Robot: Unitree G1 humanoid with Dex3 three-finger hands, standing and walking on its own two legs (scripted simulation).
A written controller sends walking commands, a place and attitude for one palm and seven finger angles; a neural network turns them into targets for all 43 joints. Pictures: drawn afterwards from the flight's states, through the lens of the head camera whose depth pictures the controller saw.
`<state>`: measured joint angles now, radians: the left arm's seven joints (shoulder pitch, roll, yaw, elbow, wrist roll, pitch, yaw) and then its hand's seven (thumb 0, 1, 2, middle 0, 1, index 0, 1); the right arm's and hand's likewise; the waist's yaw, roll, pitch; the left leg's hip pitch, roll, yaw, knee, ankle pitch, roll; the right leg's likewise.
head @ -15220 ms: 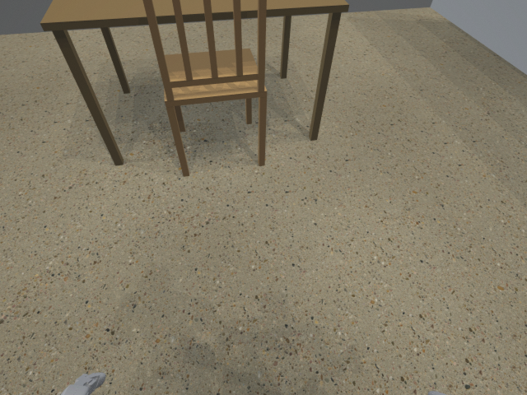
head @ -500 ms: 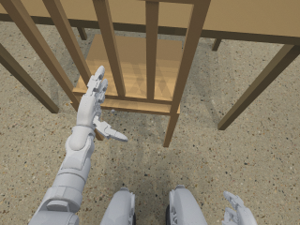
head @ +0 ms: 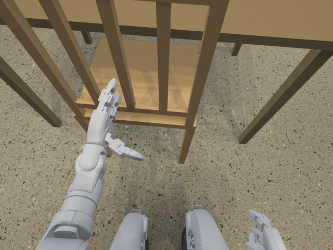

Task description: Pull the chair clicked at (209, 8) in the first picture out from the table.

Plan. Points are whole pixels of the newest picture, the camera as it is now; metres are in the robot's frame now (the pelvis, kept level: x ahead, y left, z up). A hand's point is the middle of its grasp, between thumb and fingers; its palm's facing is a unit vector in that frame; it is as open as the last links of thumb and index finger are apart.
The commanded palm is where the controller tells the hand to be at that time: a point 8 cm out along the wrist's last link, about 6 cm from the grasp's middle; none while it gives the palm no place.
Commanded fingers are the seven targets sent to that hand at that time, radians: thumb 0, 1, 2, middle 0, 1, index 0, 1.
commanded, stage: aim the fingers beside a spindle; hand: left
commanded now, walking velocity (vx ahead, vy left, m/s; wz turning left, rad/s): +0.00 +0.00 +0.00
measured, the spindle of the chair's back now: (121, 67) +0.53 +0.11 +0.07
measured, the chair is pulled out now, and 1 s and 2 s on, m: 0.00 0.00 0.00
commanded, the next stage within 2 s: push the fingers through the gap in 1.50 s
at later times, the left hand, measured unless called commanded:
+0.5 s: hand (117, 123) +0.39 +0.11 +0.04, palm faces -0.11 -0.99 -0.06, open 17.0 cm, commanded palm +0.37 +0.16 +0.02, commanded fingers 0.00 -0.50 0.30 -0.06 -0.08 -0.06 -0.08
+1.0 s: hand (123, 130) +0.39 +0.10 +0.01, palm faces -0.14 -0.99 -0.03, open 17.0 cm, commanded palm +0.37 +0.16 +0.03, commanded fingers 0.00 -0.50 0.30 -0.06 -0.08 -0.06 -0.08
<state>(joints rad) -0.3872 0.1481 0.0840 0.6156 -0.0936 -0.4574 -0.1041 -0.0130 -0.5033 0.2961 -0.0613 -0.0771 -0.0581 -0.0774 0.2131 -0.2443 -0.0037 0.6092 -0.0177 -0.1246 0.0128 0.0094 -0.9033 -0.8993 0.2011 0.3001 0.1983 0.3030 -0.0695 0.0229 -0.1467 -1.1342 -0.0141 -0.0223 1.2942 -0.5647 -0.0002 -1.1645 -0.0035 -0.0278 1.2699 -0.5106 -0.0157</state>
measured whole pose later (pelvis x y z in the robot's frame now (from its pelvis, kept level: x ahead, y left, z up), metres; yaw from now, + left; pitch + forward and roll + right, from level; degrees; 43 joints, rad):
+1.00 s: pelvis +0.00 +0.00 +0.00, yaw +0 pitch +23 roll +0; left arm -0.38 0.16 0.09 0.62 -0.11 -0.42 -0.12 -0.01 -0.50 0.30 -0.06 -0.08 -0.06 -0.08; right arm 0.23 -0.24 0.00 0.60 -0.01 -0.11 0.02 0.01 -0.90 -0.90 0.20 0.30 0.20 0.30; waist -0.07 0.03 -0.15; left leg -1.14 -0.01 -0.01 1.30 -0.56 0.00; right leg -1.17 0.00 -0.02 1.27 -0.50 -0.01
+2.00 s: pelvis -0.01 +0.00 -0.01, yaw +0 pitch +25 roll -1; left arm -0.56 0.19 0.15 0.75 -0.10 -0.43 -0.11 -0.01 -0.50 0.30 -0.06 -0.08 -0.06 -0.08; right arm 0.23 -0.24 0.00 0.63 -0.02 -0.11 0.01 0.01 -0.90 -0.90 0.20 0.30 0.20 0.30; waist -0.09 0.04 -0.15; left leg -1.19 -0.01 -0.02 1.32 -0.56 0.00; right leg -1.22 0.00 -0.02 1.29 -0.50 -0.01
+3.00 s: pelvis -0.01 +0.00 -0.01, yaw -1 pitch +28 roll -1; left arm -0.91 0.30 0.28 1.13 -0.03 -0.50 -0.07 -0.01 -0.50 0.30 -0.06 -0.08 -0.06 -0.08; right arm 0.32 -0.25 0.00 0.68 -0.06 -0.07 0.06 0.01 -0.90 -0.90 0.20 0.30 0.20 0.30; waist -0.17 0.05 -0.15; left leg -1.27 0.00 -0.02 1.34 -0.56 0.00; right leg -1.30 0.01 -0.02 1.30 -0.48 -0.01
